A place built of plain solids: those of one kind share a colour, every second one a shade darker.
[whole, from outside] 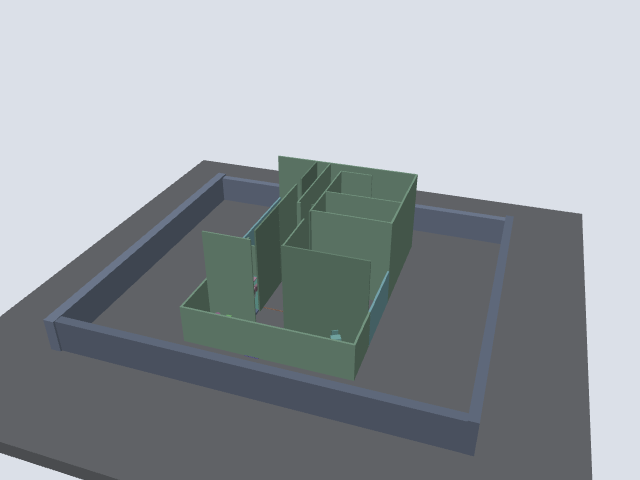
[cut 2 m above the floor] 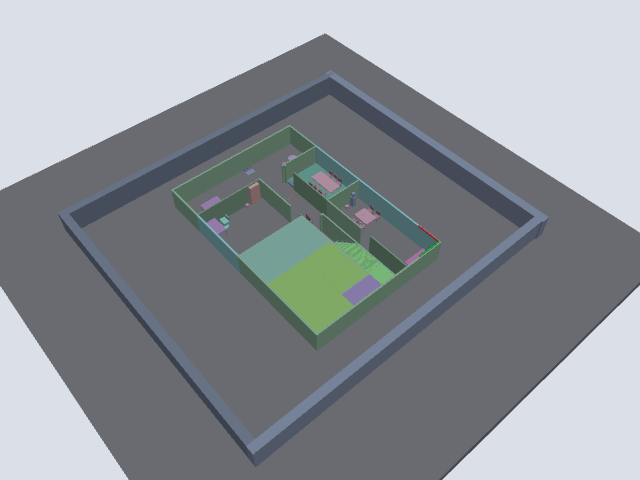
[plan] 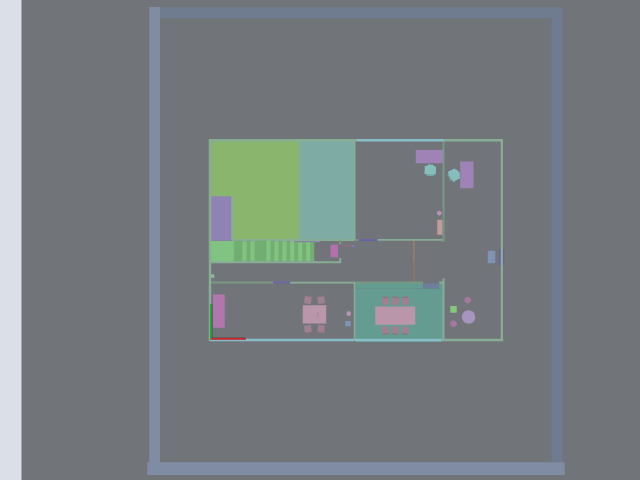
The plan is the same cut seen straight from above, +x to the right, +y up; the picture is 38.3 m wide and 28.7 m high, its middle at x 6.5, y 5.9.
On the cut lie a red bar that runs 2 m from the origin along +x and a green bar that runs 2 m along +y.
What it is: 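An office floor, with one long steep straight back stair to a room a storey up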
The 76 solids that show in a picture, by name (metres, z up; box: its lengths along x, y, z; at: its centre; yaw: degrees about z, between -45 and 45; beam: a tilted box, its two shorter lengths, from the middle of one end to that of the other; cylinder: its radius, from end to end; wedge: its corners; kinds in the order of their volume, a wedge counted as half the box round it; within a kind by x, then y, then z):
{
 "ring_hedge_1": {"box": [0.66, 27.86, 2.35], "at": [-3.39, 5.89, 1.12]},
 "ring_hedge_2": {"box": [24.96, 0.77, 2.5], "at": [8.65, -7.77, 1.2]},
 "ring_hedge_3": {"box": [24.72, 0.65, 2.55], "at": [8.65, 19.49, 1.23]},
 "ring_hedge_4": {"box": [0.63, 27.82, 2.46], "at": [20.68, 5.89, 1.18]},
 "split_lounge_level_1": {"box": [5.22, 3.28, 3.95], "at": [2.6, 10.16, 1.93]},
 "split_lounge_level_2": {"box": [3.91, 2.55, 3.95], "at": [3.26, 7.24, 1.93]},
 "wall_1": {"box": [0.15, 12.09, 6.81], "at": [-0.07, 5.89, 3.35]},
 "wall_2": {"box": [0.12, 2.67, 6.81], "at": [1.25, 7.18, 3.35]},
 "wall_3": {"box": [3.7, 0.12, 6.81], "at": [1.85, 3.35, 3.35]},
 "wall_4": {"box": [7.77, 0.12, 6.81], "at": [3.88, 4.57, 3.35]},
 "wall_5": {"box": [8.87, 0.15, 6.81], "at": [4.29, 11.87, 3.35]},
 "wall_6": {"box": [7.26, 0.12, 6.81], "at": [4.94, 5.91, 3.35]},
 "wall_7": {"box": [0.12, 5.88, 6.81], "at": [5.27, 8.85, 3.35]},
 "wall_8": {"box": [3.86, 0.12, 6.81], "at": [6.64, 3.35, 3.35]},
 "wall_9": {"box": [0.12, 0.25, 6.81], "at": [7.71, 4.7, 3.35]},
 "wall_10": {"box": [0.12, 3.35, 2.91], "at": [8.57, 1.68, 1.41]},
 "wall_11": {"box": [0.12, 5.88, 6.81], "at": [8.57, 8.85, 3.35]},
 "wall_12": {"box": [0.26, 0.12, 6.81], "at": [8.7, 5.91, 3.35]},
 "wall_13": {"box": [4.1, 0.12, 6.81], "at": [10.62, 3.35, 3.35]},
 "wall_14": {"box": [3.95, 0.12, 6.81], "at": [11.91, 5.91, 3.35]},
 "wall_15": {"box": [0.25, 0.12, 6.81], "at": [13.76, 3.35, 3.35]},
 "wall_16": {"box": [0.12, 3.61, 6.81], "at": [13.88, 1.8, 3.35]},
 "wall_17": {"box": [0.12, 6.01, 6.81], "at": [13.88, 8.78, 3.35]},
 "wall_18": {"box": [3.72, 0.15, 2.91], "at": [15.59, -0.07, 1.41]},
 "wall_19": {"box": [3.72, 0.15, 2.91], "at": [15.59, 11.87, 1.41]},
 "wall_20": {"box": [0.15, 12.09, 2.91], "at": [17.38, 5.89, 1.41]},
 "closed_between_1": {"box": [3.2, 5.84, 3.95], "at": [6.92, 8.88, 1.93]},
 "split_steps_1": {"box": [1.64, 1.22, 3.95], "at": [0.82, 5.24, 1.93]},
 "split_steps_2": {"box": [0.54, 1.22, 3.75], "at": [1.6, 5.24, 1.83]},
 "split_steps_3": {"box": [0.71, 1.22, 3.56], "at": [1.75, 5.24, 1.73]},
 "split_steps_4": {"box": [0.71, 1.22, 3.37], "at": [1.99, 5.24, 1.63]},
 "split_steps_5": {"box": [0.71, 1.22, 3.17], "at": [2.23, 5.24, 1.53]},
 "split_steps_6": {"box": [0.71, 1.22, 2.78], "at": [2.71, 5.24, 1.34]},
 "split_steps_7": {"box": [0.71, 1.22, 2.58], "at": [2.94, 5.24, 1.24]},
 "split_steps_8": {"box": [0.71, 1.22, 2.39], "at": [3.18, 5.24, 1.15]},
 "split_steps_9": {"box": [0.71, 1.22, 2.19], "at": [3.42, 5.24, 1.05]},
 "split_steps_10": {"box": [0.71, 1.22, 2.0], "at": [3.66, 5.24, 0.95]},
 "split_steps_11": {"box": [0.71, 1.22, 1.8], "at": [3.9, 5.24, 0.85]},
 "split_steps_12": {"box": [0.71, 1.22, 1.61], "at": [4.13, 5.24, 0.76]},
 "split_steps_13": {"box": [0.71, 1.22, 1.42], "at": [4.37, 5.24, 0.66]},
 "split_steps_14": {"box": [0.71, 1.22, 1.22], "at": [4.61, 5.24, 0.56]},
 "split_steps_15": {"box": [0.71, 1.22, 1.02], "at": [4.85, 5.24, 0.46]},
 "split_steps_16": {"box": [0.71, 1.22, 0.83], "at": [5.09, 5.24, 0.36]},
 "split_steps_17": {"box": [0.71, 1.22, 0.64], "at": [5.32, 5.24, 0.27]},
 "split_steps_18": {"box": [0.71, 1.22, 0.44], "at": [5.56, 5.24, 0.17]},
 "split_steps_19": {"box": [0.71, 1.22, 0.24], "at": [5.8, 5.24, 0.07]},
 "split_upper_level_1": {"box": [1.2, 2.67, 3.95], "at": [0.59, 7.18, 1.93]},
 "glazing_1": {"box": [8.57, 0.15, 2.91], "at": [4.29, -0.07, 1.41]},
 "glazing_2": {"box": [5.31, 0.15, 2.91], "at": [11.22, -0.07, 1.41]},
 "glazing_3": {"box": [5.31, 0.15, 2.91], "at": [11.22, 11.87, 1.41]},
 "meet_level_1": {"box": [4.04, 0.3, 0.2], "at": [10.65, 3.14, 0.05]},
 "meet_level_2": {"box": [5.19, 3.19, 0.2], "at": [11.22, 1.4, 0.05]},
 "shelf_1": {"box": [0.3, 0.9, 1.95], "at": [13.66, 6.66, 0.93]},
 "meeting_table_1": {"box": [1.4, 1.1, 0.07], "at": [6.17, 1.45, 0.7]},
 "meeting_table_2": {"box": [2.4, 1.1, 0.07], "at": [11.0, 1.38, 0.85]},
 "desk_1": {"box": [1.6, 0.8, 0.07], "at": [13.02, 10.89, 0.69]},
 "desk_2": {"box": [0.8, 1.6, 0.07], "at": [15.28, 9.79, 0.69]},
 "task_chair_1": {"box": [0.68, 0.48, 0.26], "at": [13.09, 10.07, 0.58], "yaw": -2.0},
 "task_chair_2": {"box": [0.48, 0.68, 0.26], "at": [14.51, 9.78, 0.58], "yaw": 29.1},
 "water_cooler_1": {"box": [0.33, 0.31, 1.03], "at": [8.17, 0.9, 0.47]},
 "bar_table_1": {"box": [0.7, 2.0, 0.06], "at": [0.45, 1.65, 1.05]},
 "ottoman_1": {"box": [0.4, 0.4, 0.47], "at": [14.48, 1.75, 0.18]},
 "side_chair_1": {"box": [0.42, 0.42, 0.04], "at": [5.77, 0.6, 0.43], "yaw": 10.3},
 "side_chair_2": {"box": [0.42, 0.42, 0.04], "at": [5.77, 2.3, 0.43], "yaw": -9.2},
 "side_chair_3": {"box": [0.42, 0.42, 0.04], "at": [6.57, 0.6, 0.43], "yaw": -8.5},
 "side_chair_4": {"box": [0.42, 0.42, 0.04], "at": [6.57, 2.3, 0.43], "yaw": 10.8},
 "side_chair_5": {"box": [0.42, 0.42, 0.04], "at": [10.4, 0.53, 0.58], "yaw": 7.9},
 "side_chair_6": {"box": [0.42, 0.42, 0.04], "at": [10.4, 2.23, 0.58], "yaw": -2.5},
 "side_chair_7": {"box": [0.42, 0.42, 0.04], "at": [11.0, 0.53, 0.58], "yaw": -6.0},
 "side_chair_8": {"box": [0.42, 0.42, 0.04], "at": [11.0, 2.23, 0.58], "yaw": -9.2},
 "side_chair_9": {"box": [0.42, 0.42, 0.04], "at": [11.6, 0.53, 0.58], "yaw": -6.9},
 "side_chair_10": {"box": [0.42, 0.42, 0.04], "at": [11.6, 2.23, 0.58], "yaw": 3.5},
 "meet_steps_1": {"box": [0.97, 0.3, 0.2], "at": [13.15, 3.14, 0.05]},
 "coffee_table_1": {"cylinder": 0.4, "from": [15.38, 1.3, 0.33], "to": [15.38, 1.3, 0.4]},
 "doormat_foot_hold_1": {"box": [0.45, 0.75, 0.06], "at": [7.35, 5.24, -0.02]},
 "doormat_hold_1": {"box": [0.45, 0.75, 0.06], "at": [16.75, 4.88, -0.02]}
}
